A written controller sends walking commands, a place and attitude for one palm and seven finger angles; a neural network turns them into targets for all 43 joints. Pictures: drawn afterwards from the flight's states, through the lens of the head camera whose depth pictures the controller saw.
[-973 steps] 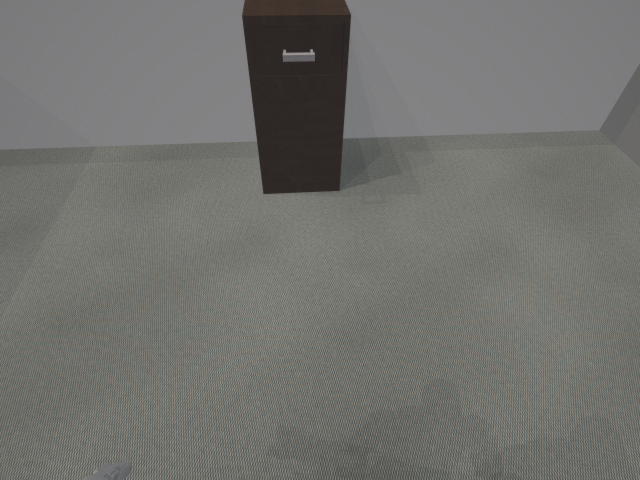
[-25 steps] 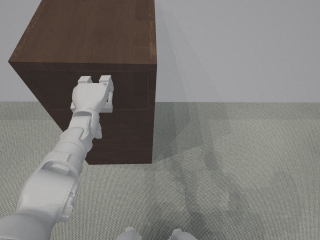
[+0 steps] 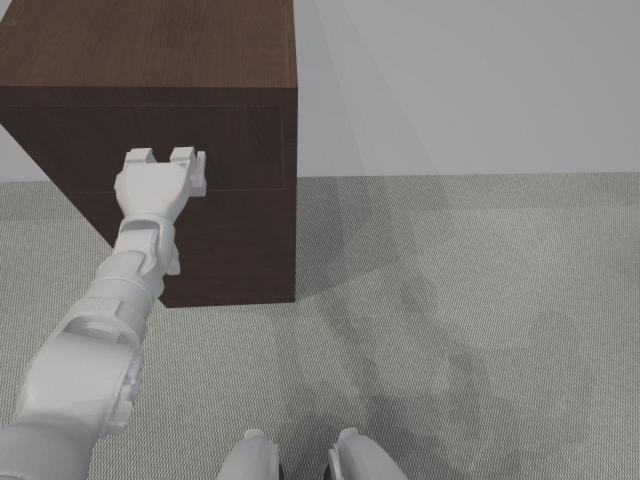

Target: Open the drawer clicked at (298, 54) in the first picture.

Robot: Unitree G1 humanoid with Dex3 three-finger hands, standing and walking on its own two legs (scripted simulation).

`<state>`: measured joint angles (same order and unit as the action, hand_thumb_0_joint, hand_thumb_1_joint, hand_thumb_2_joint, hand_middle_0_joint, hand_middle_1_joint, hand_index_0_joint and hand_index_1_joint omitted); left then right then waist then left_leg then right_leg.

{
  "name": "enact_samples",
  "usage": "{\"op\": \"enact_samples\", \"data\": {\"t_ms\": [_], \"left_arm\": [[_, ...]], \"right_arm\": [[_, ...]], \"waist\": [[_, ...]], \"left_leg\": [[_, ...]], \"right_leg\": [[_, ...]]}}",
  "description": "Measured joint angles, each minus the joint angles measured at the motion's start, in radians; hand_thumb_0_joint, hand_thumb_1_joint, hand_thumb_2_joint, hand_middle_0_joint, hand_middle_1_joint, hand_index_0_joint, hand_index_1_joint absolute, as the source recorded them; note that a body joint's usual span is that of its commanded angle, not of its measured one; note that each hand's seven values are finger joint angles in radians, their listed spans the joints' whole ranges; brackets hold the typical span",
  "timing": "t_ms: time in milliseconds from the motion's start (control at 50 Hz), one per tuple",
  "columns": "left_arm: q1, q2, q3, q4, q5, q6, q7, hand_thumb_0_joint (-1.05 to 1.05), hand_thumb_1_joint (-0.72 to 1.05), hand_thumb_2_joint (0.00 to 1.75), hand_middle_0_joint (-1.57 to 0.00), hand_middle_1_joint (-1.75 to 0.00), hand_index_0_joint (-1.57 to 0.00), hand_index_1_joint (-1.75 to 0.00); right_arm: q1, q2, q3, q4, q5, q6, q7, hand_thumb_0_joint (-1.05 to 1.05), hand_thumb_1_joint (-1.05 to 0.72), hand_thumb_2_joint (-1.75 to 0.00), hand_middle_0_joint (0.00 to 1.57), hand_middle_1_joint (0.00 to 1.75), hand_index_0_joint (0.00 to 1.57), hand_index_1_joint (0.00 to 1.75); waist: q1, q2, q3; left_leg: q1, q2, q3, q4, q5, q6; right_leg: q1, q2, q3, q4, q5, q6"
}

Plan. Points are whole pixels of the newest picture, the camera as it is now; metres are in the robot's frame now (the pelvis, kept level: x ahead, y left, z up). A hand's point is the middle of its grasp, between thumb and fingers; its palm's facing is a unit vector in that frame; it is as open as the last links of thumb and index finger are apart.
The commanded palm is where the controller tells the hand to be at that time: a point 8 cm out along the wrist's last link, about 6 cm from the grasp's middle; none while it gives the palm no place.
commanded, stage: lower the fingers behind the handle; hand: left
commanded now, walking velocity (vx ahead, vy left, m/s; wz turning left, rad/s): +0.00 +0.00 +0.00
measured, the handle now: (164, 172) +0.54 +0.18 +0.00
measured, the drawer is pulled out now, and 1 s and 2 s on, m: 0.00 0.00 0.06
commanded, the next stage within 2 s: close the thumb around the handle in 0.40 s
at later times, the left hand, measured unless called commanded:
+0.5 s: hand (172, 208) +0.49 +0.17 -0.03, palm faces -0.08 -0.04 -1.00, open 13.8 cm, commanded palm +0.48 +0.16 +0.03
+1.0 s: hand (171, 209) +0.49 +0.17 -0.03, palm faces -0.06 -0.04 -1.00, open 7.5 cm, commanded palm +0.47 +0.16 +0.03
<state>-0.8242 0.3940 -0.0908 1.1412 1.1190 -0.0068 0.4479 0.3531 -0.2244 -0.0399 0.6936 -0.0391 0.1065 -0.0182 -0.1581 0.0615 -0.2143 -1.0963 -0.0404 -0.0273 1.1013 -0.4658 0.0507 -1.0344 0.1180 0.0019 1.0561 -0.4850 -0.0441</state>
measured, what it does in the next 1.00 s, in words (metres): stands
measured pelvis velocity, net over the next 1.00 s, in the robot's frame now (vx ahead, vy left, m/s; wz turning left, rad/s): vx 0.01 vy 0.00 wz -0.01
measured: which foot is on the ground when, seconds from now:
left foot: down 0.00-1.00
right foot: down 0.00-1.00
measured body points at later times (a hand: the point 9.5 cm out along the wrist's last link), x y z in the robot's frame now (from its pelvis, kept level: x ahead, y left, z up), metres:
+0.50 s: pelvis +0.01 +0.00 +0.00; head +0.13 +0.01 +0.43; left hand +0.49 +0.17 +0.03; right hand +0.02 -0.26 -0.12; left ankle +0.02 +0.09 -0.65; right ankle +0.00 -0.10 -0.65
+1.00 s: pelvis +0.01 +0.00 +0.00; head +0.13 +0.01 +0.44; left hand +0.49 +0.17 +0.03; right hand +0.02 -0.26 -0.13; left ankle +0.02 +0.09 -0.65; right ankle +0.00 -0.10 -0.65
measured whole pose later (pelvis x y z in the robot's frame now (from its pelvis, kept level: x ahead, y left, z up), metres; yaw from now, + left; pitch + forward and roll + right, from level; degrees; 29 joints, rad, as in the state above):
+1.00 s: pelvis +0.01 +0.00 +0.00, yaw +0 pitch +27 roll -3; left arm -0.81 0.36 -0.10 1.12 1.10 0.05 0.48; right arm 0.33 -0.22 -0.05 0.69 -0.04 0.14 0.00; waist -0.15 0.07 -0.22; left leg -1.08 -0.04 -0.03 1.10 -0.48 0.05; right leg -1.01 0.12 0.01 1.04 -0.49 -0.04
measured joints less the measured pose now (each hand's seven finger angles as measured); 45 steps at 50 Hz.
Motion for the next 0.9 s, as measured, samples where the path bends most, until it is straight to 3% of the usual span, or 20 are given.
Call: {"op": "enact_samples", "data": {"t_ms": [100,200,340,460,580,720,900], "left_arm": [[0.004,-0.007,0.007,-0.029,0.002,-0.009,0.047,0.0,-0.49,0.3,-0.31,-1.2,-0.33,-1.2],[0.004,-0.031,0.004,-0.022,-0.003,0.036,0.075,0.0,-0.49,0.3,-0.3,-1.2,-0.33,-1.2],[-0.021,-0.033,0.003,0.023,-0.014,0.081,0.053,0.0,-0.49,0.3,-0.31,-1.2,-0.32,-1.2],[-0.019,-0.024,-0.004,0.021,-0.019,0.054,0.016,0.0,-0.49,0.3,-0.32,-1.2,-0.32,-1.2],[0.0,-0.023,-0.004,-0.008,-0.002,0.028,0.034,0.0,-0.48,0.31,-0.32,-1.2,-0.34,-1.2],[-0.005,-0.035,-0.005,-0.008,-0.004,0.045,0.059,0.0,-0.28,0.39,-0.33,-1.22,-0.35,-1.22],[-0.004,-0.038,-0.006,-0.001,-0.015,0.065,0.035,0.0,0.15,0.58,-0.36,-1.27,-0.37,-1.27]], "right_arm": [[-0.001,-0.006,-0.013,0.018,-0.007,0.002,0.013,0.0,-0.91,-0.9,0.2,0.3,0.21,0.3],[-0.019,-0.001,-0.014,0.024,-0.006,0.016,0.025,0.0,-0.91,-0.9,0.2,0.3,0.21,0.3],[-0.039,0.009,0.007,0.007,0.002,0.018,0.019,0.0,-0.91,-0.9,0.2,0.3,0.21,0.3],[-0.03,0.007,0.008,-0.006,0.003,0.011,0.012,0.0,-0.91,-0.9,0.2,0.3,0.21,0.3],[-0.019,-0.001,0.0,-0.005,-0.001,0.014,0.01,0.0,-0.91,-0.9,0.2,0.3,0.21,0.3],[-0.029,0.001,-0.003,0.003,-0.003,0.024,0.016,0.0,-0.91,-0.9,0.2,0.3,0.21,0.3],[-0.03,0.009,0.0,-0.004,-0.001,0.03,0.017,0.0,-0.91,-0.9,0.2,0.3,0.21,0.3]], "waist": [[0.013,0.004,-0.002],[0.014,0.007,0.0],[-0.002,0.004,0.005],[-0.003,0.001,0.004],[0.007,0.002,-0.002],[0.011,0.002,-0.001],[0.005,0.001,0.002]], "left_leg": [[-0.038,0.0,-0.001,0.037,-0.013,0.001],[-0.033,0.001,0.0,0.034,-0.014,0.001],[-0.003,0.002,0.0,0.003,-0.003,0.002],[0.008,0.002,0.001,-0.006,-0.005,0.003],[-0.002,0.001,0.0,0.009,-0.018,0.004],[-0.008,-0.001,0.0,0.015,-0.021,0.005],[0.011,0.002,0.001,-0.002,-0.014,0.004]], "right_leg": [[-0.037,0.001,-0.004,0.035,-0.013,0.001],[-0.031,0.002,-0.004,0.03,-0.012,0.002],[-0.001,0.001,0.0,-0.002,0.0,0.003],[0.01,0.002,0.002,-0.012,-0.001,0.003],[0.001,0.001,0.0,0.001,-0.014,0.003],[-0.004,-0.001,-0.001,0.008,-0.019,0.004],[0.014,0.001,0.002,-0.011,-0.009,0.004]]}}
